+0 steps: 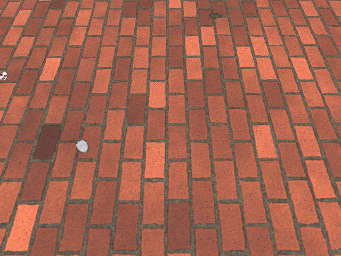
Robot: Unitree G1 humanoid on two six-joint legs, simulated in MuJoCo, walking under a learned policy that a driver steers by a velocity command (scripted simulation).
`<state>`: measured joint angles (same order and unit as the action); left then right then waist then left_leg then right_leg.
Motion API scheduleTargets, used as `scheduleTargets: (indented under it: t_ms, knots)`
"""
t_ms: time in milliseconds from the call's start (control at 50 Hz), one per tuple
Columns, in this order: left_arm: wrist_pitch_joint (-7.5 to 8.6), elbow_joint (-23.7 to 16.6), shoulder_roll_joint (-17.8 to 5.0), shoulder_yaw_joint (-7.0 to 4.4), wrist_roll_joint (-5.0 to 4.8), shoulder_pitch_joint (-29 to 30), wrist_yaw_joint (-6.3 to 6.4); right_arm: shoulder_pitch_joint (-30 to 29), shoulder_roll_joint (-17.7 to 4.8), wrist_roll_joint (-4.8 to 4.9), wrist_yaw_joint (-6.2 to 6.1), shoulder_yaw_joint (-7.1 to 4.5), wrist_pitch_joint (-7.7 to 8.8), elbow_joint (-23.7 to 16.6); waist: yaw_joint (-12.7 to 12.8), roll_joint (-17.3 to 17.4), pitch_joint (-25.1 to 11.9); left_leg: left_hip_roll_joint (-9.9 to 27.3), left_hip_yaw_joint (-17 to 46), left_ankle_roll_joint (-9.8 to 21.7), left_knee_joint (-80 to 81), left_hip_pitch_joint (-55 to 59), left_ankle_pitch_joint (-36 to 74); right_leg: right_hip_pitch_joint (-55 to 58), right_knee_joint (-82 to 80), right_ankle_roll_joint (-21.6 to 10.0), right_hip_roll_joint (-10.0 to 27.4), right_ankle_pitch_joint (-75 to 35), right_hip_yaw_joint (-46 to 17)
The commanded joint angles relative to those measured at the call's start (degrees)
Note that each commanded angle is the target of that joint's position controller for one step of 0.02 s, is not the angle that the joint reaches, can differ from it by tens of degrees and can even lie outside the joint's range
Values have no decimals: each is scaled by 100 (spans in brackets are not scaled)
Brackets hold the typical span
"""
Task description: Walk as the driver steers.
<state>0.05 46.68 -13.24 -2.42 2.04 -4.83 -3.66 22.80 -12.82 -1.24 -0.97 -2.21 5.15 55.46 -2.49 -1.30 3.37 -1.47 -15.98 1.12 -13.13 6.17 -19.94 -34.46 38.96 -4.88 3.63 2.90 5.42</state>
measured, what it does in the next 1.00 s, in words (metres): walks ahead: right foot, then left foot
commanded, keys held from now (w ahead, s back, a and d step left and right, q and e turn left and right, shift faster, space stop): w+e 0.36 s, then w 0.14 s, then w+q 0.50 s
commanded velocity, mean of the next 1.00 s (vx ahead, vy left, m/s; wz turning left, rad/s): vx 0.50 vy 0.00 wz -0.15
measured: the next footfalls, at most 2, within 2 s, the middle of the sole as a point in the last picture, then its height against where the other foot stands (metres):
right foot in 0.08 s outside the picture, level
left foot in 0.62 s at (174, 230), level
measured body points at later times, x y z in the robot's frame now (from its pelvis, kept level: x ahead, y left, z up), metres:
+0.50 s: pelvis +0.28 -0.04 +0.01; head +0.31 -0.07 +0.46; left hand +0.33 +0.23 -0.12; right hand +0.40 -0.32 -0.10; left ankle +0.48 +0.07 -0.68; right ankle +0.17 -0.08 -0.73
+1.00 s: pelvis +0.56 -0.07 +0.01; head +0.59 -0.07 +0.46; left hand +0.78 +0.13 -0.10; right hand +0.49 -0.34 -0.12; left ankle +0.52 +0.00 -0.73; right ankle +0.68 -0.26 -0.68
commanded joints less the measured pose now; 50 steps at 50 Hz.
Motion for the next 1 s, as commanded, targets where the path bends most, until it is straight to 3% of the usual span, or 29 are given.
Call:
scheduleTargets:
  t_ms: [20, 60, 80, 100, 120, 140, 160, 180, 200, 220, 240, 280, 360, 480, 520, 560, 580, 600, 620, 640, 660, 680, 700, 720, 760, 820, 900, 1000]
  knots:
    - [62, -419, -344, -69, 23, 192, 13, 43, -973, -18, -78, -195, -20, -188, 216, 598, 95, 1709, 196, 539, -507, 9, 5454, 422, -241, -327, -394, 621, 369]
    - [100, -193, -536, -185, 21, -684, 77, -11, -1161, -35, -90, -248, -140, -203, 607, 661, -469, 1705, 108, 505, -2075, 10, 6364, 1441, -431, -620, -825, 1205, 455]
    - [153, 88, -741, -304, 67, -1577, 146, -79, -1186, -20, -72, -252, -181, -267, 1026, 413, -956, 1590, 29, 361, -3454, -619, 5533, 2689, -910, -826, -899, 1070, 227]
    - [148, 180, -1409, -514, 124, -2156, 248, 48, -802, 46, -23, -158, -156, -532, 1132, -421, -1580, 1202, 6, 111, -5432, -2358, 2935, 4321, -1158, -1325, 468, 1858, -1727]
    - [101, 59, -1845, -602, -33, -1869, 260, -109, -619, 76, 84, -144, -87, -940, 786, -1278, -1968, -102, 917, -167, -7075, -4314, -1206, 5253, -2134, -2116, 1659, 1439, -4876]
    - [47, 81, -1669, -566, -129, -1815, 291, -867, -889, 14, 103, -177, -31, -1054, 959, -256, -1422, 286, 1782, -91, -7092, -4966, -688, 5001, -2334, -1886, 1487, 1132, -4266]
    - [56, 112, -1393, -497, -158, -1521, 338, -936, -792, 79, 122, -134, 50, -1103, 743, -17, -764, 551, 1772, -47, -6643, -4942, -97, 4230, -2364, -1689, 1382, 611, -3481]
    - [87, 102, -1112, -424, -152, -1265, 352, -818, -765, 65, 104, -136, 72, -1008, 454, 325, -392, 741, 1765, -41, -6051, -4575, 144, 3532, -2429, -1404, 1068, -79, -2947]
    - [130, 95, -960, -374, -194, -1080, 372, -761, -751, -44, 95, -140, -5, -999, 254, 338, -243, 821, 1788, -107, -5722, -4236, 190, 3058, -2477, -1260, 798, -589, -2537]
    - [184, 60, -838, -331, -213, -981, 368, -625, -708, -137, 101, -130, -122, -952, 137, 271, -318, 866, 1801, -176, -5501, -3883, 256, 2797, -2519, -1162, 607, -927, -2265]
    - [248, 59, -851, -320, -226, -1008, 358, -583, -654, -166, 125, -123, -220, -975, 77, 188, -394, 840, 1760, -249, -5378, -3775, 221, 2691, -2548, -1203, 503, -1162, -2156]
    - [330, 101, -1002, -350, -231, -1182, 341, -763, -577, -167, 164, -108, -332, -1071, 78, 119, -354, 824, 1655, -366, -4961, -3859, 426, 2514, -2643, -1181, 342, -1217, -1993]
    - [325, 165, -1059, -364, -212, -1682, 339, -1750, -609, -135, 182, -95, -366, -1425, 418, -69, -80, 777, 1601, -495, -3894, -4464, 1276, 2697, -2775, -981, 216, -896, -2122]
    - [355, 356, -924, -277, -159, -2286, 402, -2635, -524, -79, 273, 4, -270, -1700, 821, -205, -51, 526, 1451, -276, -2516, -4470, 2069, 3555, -2565, -741, 292, -1683, -2015]
    - [367, 400, -978, -262, -118, -2339, 439, -2764, -561, -55, 288, 15, -227, -1775, 829, -251, -3, 431, 1394, -109, -2174, -4321, 1980, 3816, -2498, -706, 445, -1971, -2024]
    - [396, 405, -1076, -263, -82, -2160, 472, -2485, -679, -35, 280, -20, -193, -1725, 616, -326, 17, 318, 1355, 150, -1837, -3773, 1635, 3898, -2355, -550, 581, -2541, -1885]
    - [417, 406, -1124, -263, -68, -2052, 483, -2107, -774, -25, 251, -66, -182, -1604, 433, -371, -110, 151, 1293, 280, -1739, -3240, 1373, 3913, -2048, -450, 571, -3345, -1752]
    - [424, 431, -1176, -269, -35, -1994, 477, -1496, -891, -4, 198, -130, -164, -1404, 165, -356, -418, -55, 1214, 418, -1641, -2561, 1133, 3969, -1352, -377, 494, -4112, -1591]
    - [424, 439, -1171, -258, -29, -1922, 460, -613, -983, -22, 134, -190, -127, -1123, -258, -169, -867, -84, 1209, 591, -1337, -1541, 1269, 3747, -274, -284, 274, -4121, -1306]
    - [445, 297, -929, -176, -40, -1982, 453, 323, -1308, -126, 64, -278, -98, -964, -562, 312, -1509, 981, 2483, 908, -1319, -193, 694, 2772, 1339, -197, 16, -2492, -1085]
    - [448, 255, -520, -120, -207, -2665, 385, 497, -1878, -149, 100, -445, -136, -853, -159, 1845, -1937, 2312, 5507, 1854, -668, 1041, 476, 755, 3355, 133, -1153, 1823, -620]
    - [466, 262, -906, -146, 15, -2308, 408, -58, -1371, 76, 200, -345, -210, -902, 2, 965, -1392, 2127, 6049, 1740, -195, 606, 50, 62, 3690, 25, -824, 2295, -1085]
    - [489, 145, -937, -155, 11, -1782, 375, -593, -1098, 116, 231, -290, -222, -1026, 122, 495, -649, 1957, 5037, 1655, -197, -158, 182, -97, 3554, 43, -497, 1753, -1071]
    - [521, 48, -870, -115, 14, -1427, 349, -756, -899, 65, 246, -241, -203, -1021, 144, 170, -391, 1676, 4475, 1556, -117, -648, 910, -16, 3280, 82, -319, 1473, -1005]
    - [427, -56, -743, -74, 82, -1340, 304, -666, -771, 80, 205, -186, -152, -841, 363, 328, -256, 1212, 3743, 1344, -3, -1203, 1915, 308, 2725, 237, -97, 1371, -945]
    - [288, -143, -619, -16, 96, -1236, 269, -368, -946, 143, 177, -247, -88, -697, 411, 467, -344, 1008, 3397, 1420, 120, -1426, 2448, 372, 2230, 502, -48, 1407, -771]
    - [241, -516, -563, 44, 65, -182, 258, -7, -1018, 138, 148, -295, -138, -622, 158, 460, -29, 822, 3325, 1351, 388, -1608, 2029, -70, 1099, 774, 38, 662, -604]
    - [286, -827, -511, 112, -15, 717, 233, 449, -1060, 102, 124, -349, -178, -565, -199, 518, -111, 739, 3400, 1144, 33, -1152, 2507, -30, 8, 809, -150, -67, -598]
Velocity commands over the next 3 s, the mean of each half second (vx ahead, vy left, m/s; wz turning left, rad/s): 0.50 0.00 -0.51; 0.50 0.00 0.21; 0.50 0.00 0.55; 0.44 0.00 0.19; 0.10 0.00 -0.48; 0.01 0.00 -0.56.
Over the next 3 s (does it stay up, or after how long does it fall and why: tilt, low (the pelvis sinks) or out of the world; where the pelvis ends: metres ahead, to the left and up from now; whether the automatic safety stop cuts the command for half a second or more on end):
stays up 1.16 0.05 0.01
